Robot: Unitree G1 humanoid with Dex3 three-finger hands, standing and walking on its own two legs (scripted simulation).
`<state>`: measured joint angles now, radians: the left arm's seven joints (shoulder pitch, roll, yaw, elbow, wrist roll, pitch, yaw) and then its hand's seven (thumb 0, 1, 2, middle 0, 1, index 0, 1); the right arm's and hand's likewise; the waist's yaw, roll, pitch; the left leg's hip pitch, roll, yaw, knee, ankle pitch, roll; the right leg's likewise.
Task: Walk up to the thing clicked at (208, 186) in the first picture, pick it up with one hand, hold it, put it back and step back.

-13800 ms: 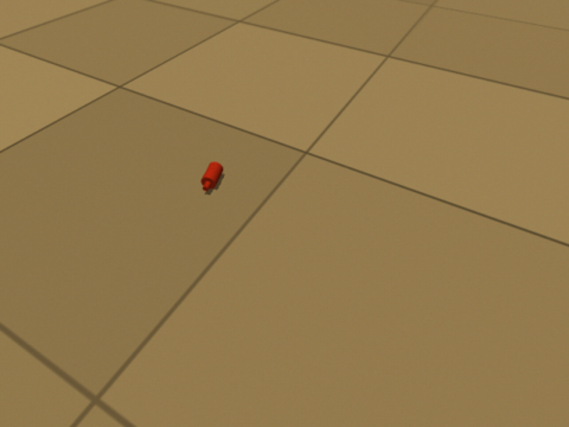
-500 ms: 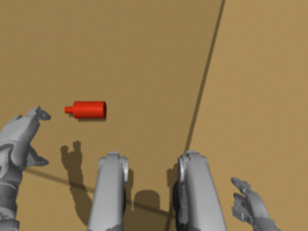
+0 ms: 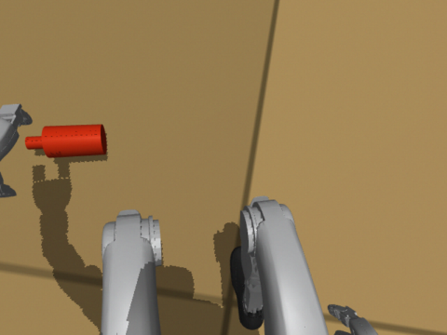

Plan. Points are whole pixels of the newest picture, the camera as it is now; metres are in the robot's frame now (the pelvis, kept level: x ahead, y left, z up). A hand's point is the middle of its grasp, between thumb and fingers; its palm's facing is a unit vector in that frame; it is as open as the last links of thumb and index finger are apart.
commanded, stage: rise first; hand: left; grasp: from above
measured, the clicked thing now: (67, 141) +0.53 +0.31 -0.33
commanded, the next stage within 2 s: none
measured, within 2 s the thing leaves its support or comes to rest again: neither
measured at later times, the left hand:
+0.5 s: hand (17, 150) +0.46 +0.35 -0.18, palm faces -0.45 -0.04 -0.89, open 13.6 cm
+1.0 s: hand (28, 145) +0.47 +0.34 -0.20, palm faces -0.45 -0.05 -0.89, open 13.9 cm
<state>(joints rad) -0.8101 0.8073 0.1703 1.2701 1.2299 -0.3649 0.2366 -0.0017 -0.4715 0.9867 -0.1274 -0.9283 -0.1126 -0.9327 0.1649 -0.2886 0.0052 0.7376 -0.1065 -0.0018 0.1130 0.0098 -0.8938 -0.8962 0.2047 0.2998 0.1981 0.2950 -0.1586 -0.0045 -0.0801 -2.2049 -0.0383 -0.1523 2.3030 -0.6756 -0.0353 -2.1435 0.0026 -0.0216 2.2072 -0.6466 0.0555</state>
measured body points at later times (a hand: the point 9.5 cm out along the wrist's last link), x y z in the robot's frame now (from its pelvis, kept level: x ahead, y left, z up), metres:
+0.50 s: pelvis +0.01 +0.01 -0.02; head +0.25 +0.09 +0.35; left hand +0.48 +0.35 -0.13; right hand +0.08 -0.27 -0.12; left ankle +0.08 +0.13 -0.33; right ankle +0.11 -0.14 -0.33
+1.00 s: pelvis +0.01 +0.01 -0.03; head +0.26 +0.09 +0.34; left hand +0.49 +0.34 -0.14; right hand +0.06 -0.27 -0.12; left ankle +0.08 +0.13 -0.33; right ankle +0.11 -0.14 -0.33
